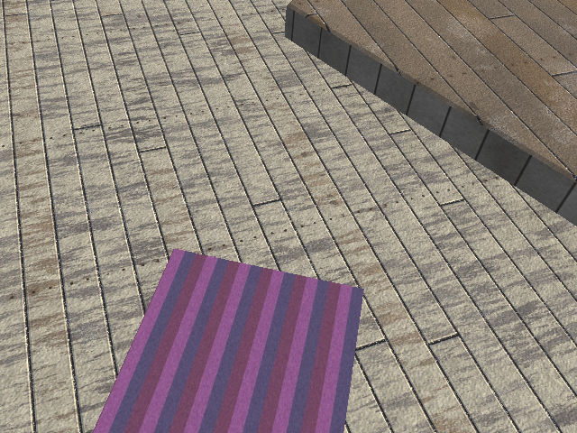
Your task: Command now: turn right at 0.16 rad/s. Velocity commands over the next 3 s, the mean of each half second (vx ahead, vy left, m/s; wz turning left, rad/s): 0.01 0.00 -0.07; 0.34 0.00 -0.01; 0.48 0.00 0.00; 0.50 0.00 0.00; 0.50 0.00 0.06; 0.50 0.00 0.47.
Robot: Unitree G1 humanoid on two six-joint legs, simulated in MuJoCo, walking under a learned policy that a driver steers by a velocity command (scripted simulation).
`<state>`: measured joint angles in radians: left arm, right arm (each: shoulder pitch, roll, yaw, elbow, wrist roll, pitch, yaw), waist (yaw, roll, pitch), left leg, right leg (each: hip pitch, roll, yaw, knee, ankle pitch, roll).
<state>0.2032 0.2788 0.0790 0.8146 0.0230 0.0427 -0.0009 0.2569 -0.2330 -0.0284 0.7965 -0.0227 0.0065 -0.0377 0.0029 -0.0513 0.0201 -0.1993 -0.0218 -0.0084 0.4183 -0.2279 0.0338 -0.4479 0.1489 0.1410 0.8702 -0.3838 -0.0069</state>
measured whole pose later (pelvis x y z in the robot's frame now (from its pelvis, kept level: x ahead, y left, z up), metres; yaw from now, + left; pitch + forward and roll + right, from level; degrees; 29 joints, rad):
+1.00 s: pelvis +0.12 +0.03 +0.00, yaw +0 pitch +1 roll +0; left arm 0.10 0.24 0.04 0.96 0.04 -0.03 -0.04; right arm 0.50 -0.17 -0.02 1.08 -0.02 -0.09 0.00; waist -0.04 -0.04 0.01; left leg 0.06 -0.06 0.02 0.17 -0.24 0.07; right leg -0.60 -0.06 -0.04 0.89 -0.14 -0.03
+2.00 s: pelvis +0.69 +0.03 +0.00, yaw -1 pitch -1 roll +1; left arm 0.20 0.23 0.05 0.96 0.04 -0.04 -0.02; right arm 0.36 -0.21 -0.05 1.04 -0.01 -0.09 0.00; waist -0.01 -0.03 0.04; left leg -0.11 -0.08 0.10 0.29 -0.18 0.09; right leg -0.57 -0.09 0.01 1.04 -0.22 -0.05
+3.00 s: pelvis +1.22 +0.03 -0.01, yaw +19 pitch +0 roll +1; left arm 0.24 0.21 0.05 0.89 0.03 -0.08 0.00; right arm 0.22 -0.26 -0.08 0.93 -0.01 -0.03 0.00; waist 0.00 -0.01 0.06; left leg -0.27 -0.14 0.07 0.46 -0.18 0.15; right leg -0.43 -0.07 -0.01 1.25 -0.34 -0.01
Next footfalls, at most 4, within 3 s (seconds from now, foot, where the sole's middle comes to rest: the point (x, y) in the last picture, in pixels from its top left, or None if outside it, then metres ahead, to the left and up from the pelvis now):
0.20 right None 0.00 -0.12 -0.78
1.20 right None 0.40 -0.08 -0.78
1.74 left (246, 343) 0.72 0.09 -0.78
2.28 right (317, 252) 1.01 -0.10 -0.78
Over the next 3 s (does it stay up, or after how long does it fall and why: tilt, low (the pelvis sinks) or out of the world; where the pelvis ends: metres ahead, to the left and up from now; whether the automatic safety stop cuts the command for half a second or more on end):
stays up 1.22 0.03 -0.01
